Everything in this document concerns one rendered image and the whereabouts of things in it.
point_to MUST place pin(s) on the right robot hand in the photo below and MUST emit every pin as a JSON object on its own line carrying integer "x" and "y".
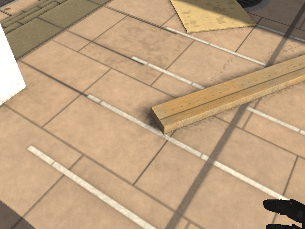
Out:
{"x": 290, "y": 208}

